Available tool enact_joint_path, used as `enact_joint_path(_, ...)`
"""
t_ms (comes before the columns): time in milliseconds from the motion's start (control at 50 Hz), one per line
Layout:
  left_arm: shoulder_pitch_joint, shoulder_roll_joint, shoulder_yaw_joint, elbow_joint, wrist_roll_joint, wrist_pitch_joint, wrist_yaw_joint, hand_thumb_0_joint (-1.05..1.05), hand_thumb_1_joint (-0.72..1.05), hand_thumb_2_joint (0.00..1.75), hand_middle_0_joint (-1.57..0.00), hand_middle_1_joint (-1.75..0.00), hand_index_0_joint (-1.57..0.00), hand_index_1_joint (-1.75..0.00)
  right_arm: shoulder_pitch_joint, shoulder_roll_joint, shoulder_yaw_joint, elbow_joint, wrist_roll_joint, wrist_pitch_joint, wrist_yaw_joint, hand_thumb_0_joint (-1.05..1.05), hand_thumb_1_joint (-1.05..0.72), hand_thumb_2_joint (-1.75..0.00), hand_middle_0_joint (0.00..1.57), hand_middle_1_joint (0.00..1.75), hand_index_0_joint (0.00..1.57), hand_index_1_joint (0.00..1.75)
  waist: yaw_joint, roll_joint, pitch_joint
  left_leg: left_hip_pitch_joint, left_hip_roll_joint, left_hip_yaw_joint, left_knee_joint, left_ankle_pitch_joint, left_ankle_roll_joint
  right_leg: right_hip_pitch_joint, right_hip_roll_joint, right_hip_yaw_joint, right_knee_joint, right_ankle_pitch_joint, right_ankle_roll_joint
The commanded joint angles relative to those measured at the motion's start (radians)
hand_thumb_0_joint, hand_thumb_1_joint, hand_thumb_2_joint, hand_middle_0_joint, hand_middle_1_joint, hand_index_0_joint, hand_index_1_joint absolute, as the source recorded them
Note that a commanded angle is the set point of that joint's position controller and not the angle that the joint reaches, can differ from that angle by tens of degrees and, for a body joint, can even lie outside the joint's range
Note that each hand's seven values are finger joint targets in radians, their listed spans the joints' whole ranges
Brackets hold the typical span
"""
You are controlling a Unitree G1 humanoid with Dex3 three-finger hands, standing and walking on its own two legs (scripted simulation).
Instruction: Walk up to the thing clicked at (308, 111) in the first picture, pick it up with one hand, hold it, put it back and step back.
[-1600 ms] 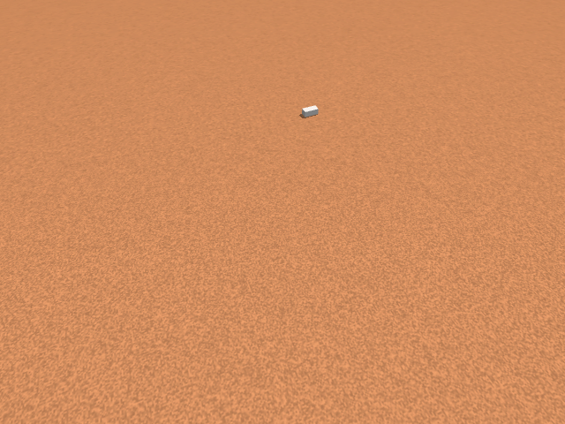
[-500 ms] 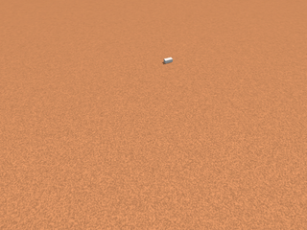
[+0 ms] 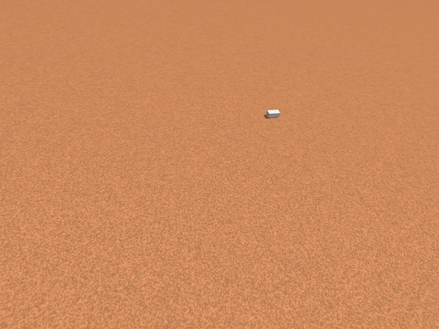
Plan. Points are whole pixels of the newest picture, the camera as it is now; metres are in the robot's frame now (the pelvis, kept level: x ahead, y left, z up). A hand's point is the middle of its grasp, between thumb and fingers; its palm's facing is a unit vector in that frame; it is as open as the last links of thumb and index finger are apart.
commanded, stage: walk up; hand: left
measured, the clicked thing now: (273, 113) +1.83 -0.47 -0.75
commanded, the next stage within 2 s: none
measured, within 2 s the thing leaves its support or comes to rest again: neither
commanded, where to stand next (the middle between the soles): +1.58 -0.79 m, yaw +15 degrees
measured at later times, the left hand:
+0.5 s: hand (149, 241) +0.35 +0.18 -0.13, palm faces +0.13 -0.95 -0.30, open 7.4 cm
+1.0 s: hand (183, 159) +0.65 +0.13 -0.15, palm faces +0.06 -0.96 -0.28, open 7.4 cm
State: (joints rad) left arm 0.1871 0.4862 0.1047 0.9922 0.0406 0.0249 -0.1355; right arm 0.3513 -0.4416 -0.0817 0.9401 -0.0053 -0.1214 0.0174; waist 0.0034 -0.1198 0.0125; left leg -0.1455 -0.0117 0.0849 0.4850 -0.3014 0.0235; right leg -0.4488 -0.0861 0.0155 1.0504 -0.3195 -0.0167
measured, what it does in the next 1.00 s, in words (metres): walks ahead: right foot, then left foot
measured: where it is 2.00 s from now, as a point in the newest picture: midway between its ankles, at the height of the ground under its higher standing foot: (278, 196)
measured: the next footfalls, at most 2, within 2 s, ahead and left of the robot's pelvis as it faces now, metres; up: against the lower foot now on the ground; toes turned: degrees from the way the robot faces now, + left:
right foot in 0.26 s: +0.35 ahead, -0.19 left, +0.00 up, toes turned +0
left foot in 0.66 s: +0.53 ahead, +0.03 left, +0.00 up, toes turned +14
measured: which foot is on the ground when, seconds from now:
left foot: down 0.00-0.28, up 0.30-0.64, down 0.66-1.00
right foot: up 0.00-0.24, down 0.26-0.68, up 0.70-1.00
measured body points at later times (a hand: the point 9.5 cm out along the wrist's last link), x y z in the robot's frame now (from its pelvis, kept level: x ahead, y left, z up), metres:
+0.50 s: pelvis +0.28 -0.10 +0.00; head +0.29 -0.09 +0.45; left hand +0.34 +0.23 -0.11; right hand +0.40 -0.42 -0.10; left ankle +0.34 +0.03 -0.68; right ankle +0.31 -0.19 -0.73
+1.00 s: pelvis +0.56 -0.16 -0.01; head +0.57 -0.13 +0.44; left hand +0.65 +0.18 -0.13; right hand +0.62 -0.51 -0.09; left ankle +0.49 +0.02 -0.73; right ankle +0.71 -0.33 -0.71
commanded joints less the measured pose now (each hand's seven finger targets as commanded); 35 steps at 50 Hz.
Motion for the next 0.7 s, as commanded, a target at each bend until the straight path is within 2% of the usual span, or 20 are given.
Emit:
enact_joint_path(0,-0.167,0.166,0.027,-0.152,-0.007,-0.035,-0.01,0.0,0.9,0.9,-0.2,-0.3,-0.2,-0.3,0.003,-0.291,-0.063,-0.062,0.002,-0.032,-0.02,0.0,-0.9,-0.9,0.2,0.3,0.2,0.3,-0.017,0.204,0.114,0.022,0.261,-0.261,-0.32,-0.016,0.163,-0.219,-0.071,0.035,-0.14,0.089,0.036)
enact_joint_path(140,-0.296,0.111,0.023,-0.227,-0.018,-0.044,-0.022,0.0,0.9,0.9,-0.2,-0.3,-0.2,-0.3,0.036,-0.304,-0.063,-0.075,-0.003,-0.033,-0.026,0.0,-0.9,-0.9,0.2,0.3,0.2,0.3,-0.036,0.238,0.059,0.019,0.219,-0.133,-0.237,0.385,0.124,0.01,-0.024,-0.058,-0.43,0.229,-0.008)
enact_joint_path(180,-0.239,0.119,0.041,-0.22,-0.018,-0.039,-0.015,0.0,0.9,0.9,-0.2,-0.3,-0.2,-0.3,0.017,-0.317,-0.066,-0.087,-0.01,-0.024,-0.036,0.0,-0.9,-0.9,0.2,0.3,0.2,0.3,0.005,0.255,0.008,0.025,0.233,-0.121,-0.129,0.543,0.111,0.121,0.007,-0.081,-0.424,0.167,-0.025)
enact_joint_path(200,-0.146,0.136,0.059,-0.199,-0.018,-0.038,-0.008,0.0,0.9,0.9,-0.2,-0.3,-0.2,-0.3,0.003,-0.318,-0.068,-0.095,-0.01,-0.018,-0.043,0.0,-0.9,-0.9,0.2,0.3,0.2,0.3,0.058,0.238,-0.04,0.016,0.24,-0.113,0.013,0.649,0.104,0.22,0.024,-0.076,-0.417,0.118,-0.038)
enact_joint_path(220,0.007,0.157,0.08,-0.164,-0.018,-0.042,0.002,0.0,0.9,0.9,-0.2,-0.3,-0.2,-0.3,-0.019,-0.301,-0.062,-0.104,-0.01,-0.012,-0.046,0.0,-0.9,-0.9,0.2,0.3,0.2,0.3,0.142,0.164,-0.105,-0.065,0.205,-0.069,0.243,0.681,0.087,0.409,0.053,-0.089,-0.473,0.104,-0.062)
enact_joint_path(240,0.19,0.227,0.115,-0.124,-0.007,-0.051,0.019,0.0,0.9,0.9,-0.2,-0.3,-0.2,-0.3,0.014,-0.235,-0.037,-0.112,-0.004,-0.01,-0.044,0.0,-0.9,-0.9,0.2,0.3,0.2,0.3,0.223,-0.014,-0.184,-0.252,0.124,-0.037,0.604,0.478,0.043,0.629,0.004,0.035,-0.535,-0.051,-0.095)
enact_joint_path(260,0.23,0.308,0.128,-0.119,-0.009,-0.058,0.032,0.0,0.9,0.9,-0.2,-0.3,-0.2,-0.3,0.045,-0.121,0.001,-0.151,0.007,-0.017,-0.042,0.0,-0.9,-0.9,0.2,0.3,0.2,0.3,0.199,-0.295,-0.18,-0.557,-0.049,-0.032,0.812,-0.158,0.041,0.718,-0.246,0.436,-0.74,-0.309,-0.135)
enact_joint_path(280,0.103,0.31,0.117,-0.158,-0.026,-0.056,0.039,0.0,0.9,0.9,-0.2,-0.3,-0.2,-0.3,0.026,-0.202,-0.021,-0.143,0.004,-0.015,-0.05,0.0,-0.9,-0.9,0.2,0.3,0.2,0.3,0.155,-0.174,-0.159,-0.582,0.02,-0.103,0.907,-0.188,0.055,0.62,-0.332,0.608,-0.857,-0.481,-0.222)
enact_joint_path(320,-0.021,0.244,0.09,-0.199,-0.034,-0.064,0.044,0.0,0.9,0.9,-0.2,-0.3,-0.2,-0.3,-0.008,-0.242,-0.033,-0.097,0.015,-0.017,-0.036,0.0,-0.9,-0.9,0.2,0.3,0.2,0.3,0.088,-0.01,-0.044,-0.504,0.092,-0.13,0.842,-0.058,0.063,0.391,-0.261,0.394,-0.836,-0.341,-0.232)
enact_joint_path(340,-0.049,0.203,0.077,-0.206,-0.03,-0.072,0.047,0.0,0.9,0.9,-0.2,-0.3,-0.2,-0.3,0.015,-0.24,-0.034,-0.081,0.008,-0.015,-0.029,0.0,-0.9,-0.9,0.2,0.3,0.2,0.3,0.049,-0.004,0.006,-0.463,0.124,-0.123,0.748,-0.036,0.056,0.303,-0.212,0.309,-0.829,-0.301,-0.209)
enact_joint_path(380,-0.056,0.174,0.066,-0.207,-0.023,-0.082,0.047,0.0,0.9,0.9,-0.2,-0.3,-0.2,-0.3,0.054,-0.218,-0.037,-0.062,-0.003,-0.003,-0.013,0.0,-0.9,-0.9,0.2,0.3,0.2,0.3,0.023,-0.024,0.04,-0.418,0.139,-0.103,0.631,-0.029,0.036,0.21,-0.171,0.188,-0.834,-0.207,-0.207)
enact_joint_path(460,-0.075,0.177,0.061,-0.255,-0.011,-0.085,0.032,0.0,0.9,0.9,-0.2,-0.3,-0.2,-0.3,0.003,-0.207,-0.044,-0.095,-0.007,0.006,0.007,0.0,-0.9,-0.9,0.2,0.3,0.2,0.3,0.02,-0.071,0.075,-0.392,0.141,-0.042,0.377,-0.013,-0.01,0.13,-0.162,0.106,-0.891,-0.222,-0.239)
enact_joint_path(520,-0.058,0.177,0.059,-0.268,-0.005,-0.08,0.023,0.0,0.9,0.9,-0.2,-0.3,-0.2,-0.3,-0.025,-0.193,-0.047,-0.11,-0.004,-0.002,0.005,0.0,-0.9,-0.9,0.2,0.3,0.2,0.3,0.03,-0.014,0.035,-0.249,0.122,-0.02,0.231,0.123,-0.011,0.115,-0.137,0.052,-0.857,-0.184,-0.221)
enact_joint_path(560,-0.051,0.175,0.056,-0.269,-0.009,-0.07,0.018,0.0,0.9,0.9,-0.2,-0.3,-0.2,-0.3,0.002,-0.19,-0.053,-0.104,-0.002,-0.009,0.0,0.0,-0.9,-0.9,0.2,0.3,0.2,0.3,0.012,0.045,0.043,-0.127,0.095,0.013,0.177,0.194,-0.005,0.068,-0.114,0.011,-0.792,-0.187,-0.202)
enact_joint_path(580,-0.057,0.171,0.051,-0.272,-0.008,-0.069,0.018,0.0,0.9,0.9,-0.2,-0.3,-0.2,-0.3,0.067,-0.197,-0.058,-0.09,-0.003,-0.014,-0.008,0.0,-0.9,-0.9,0.2,0.3,0.2,0.3,-0.027,0.086,0.017,-0.018,0.083,0.023,0.129,0.236,0.004,0.053,-0.102,-0.014,-0.697,-0.087,-0.186)
enact_joint_path(600,-0.028,0.141,0.038,-0.272,-0.008,-0.066,0.02,0.0,0.9,0.9,-0.2,-0.3,-0.2,-0.3,0.128,-0.224,-0.069,-0.072,-0.01,-0.019,-0.021,0.0,-0.9,-0.9,0.2,0.3,0.2,0.3,-0.057,0.159,-0.02,0.125,0.048,0.035,0.13,0.174,0.021,0.0,-0.064,-0.056,-0.535,0.082,-0.166)
enact_joint_path(620,0.03,0.104,0.026,-0.268,-0.009,-0.065,0.024,0.0,0.9,0.9,-0.2,-0.3,-0.2,-0.3,0.211,-0.259,-0.081,-0.064,-0.016,-0.025,-0.035,0.0,-0.9,-0.9,0.2,0.3,0.2,0.3,-0.101,0.258,-0.067,0.24,0.076,-0.022,0.061,0.046,0.051,-0.042,-0.017,-0.103,-0.284,0.204,-0.134)
enact_joint_path(640,0.083,0.05,0.011,-0.275,-0.008,-0.065,0.028,0.0,0.9,0.9,-0.2,-0.3,-0.2,-0.3,0.261,-0.344,-0.101,-0.071,-0.029,-0.031,-0.05,0.0,-0.9,-0.9,0.2,0.3,0.2,0.3,-0.1,0.439,-0.11,0.334,0.322,-0.42,-0.056,-0.104,0.105,-0.211,0.082,-0.112,0.004,-0.088,-0.071)
enact_joint_path(660,0.101,0.113,0.024,-0.283,-0.009,-0.058,0.037,0.0,0.9,0.9,-0.2,-0.3,-0.2,-0.3,0.225,-0.401,-0.105,-0.127,-0.015,-0.033,-0.061,0.0,-0.9,-0.9,0.2,0.3,0.2,0.3,-0.082,0.331,-0.127,0.331,0.527,-0.872,-0.207,-0.241,0.203,-0.346,0.139,0.026,0.156,-0.239,-0.034)
enact_joint_path(680,0.048,0.218,0.043,-0.268,0.001,-0.051,0.045,0.0,0.9,0.9,-0.2,-0.3,-0.2,-0.3,0.16,-0.383,-0.104,-0.132,0.026,-0.029,-0.063,0.0,-0.9,-0.9,0.2,0.3,0.2,0.3,-0.08,0.171,-0.091,0.249,0.559,-0.878,-0.231,-0.288,0.268,-0.345,0.05,0.11,0.217,-0.168,-0.036)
